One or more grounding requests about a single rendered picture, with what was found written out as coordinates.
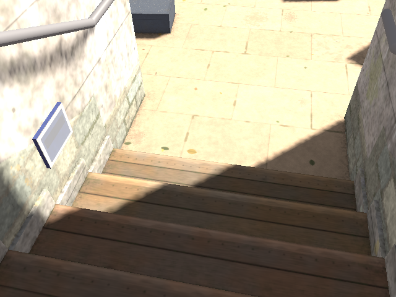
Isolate stairs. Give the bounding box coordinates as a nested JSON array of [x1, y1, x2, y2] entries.
[[0, 148, 390, 297]]

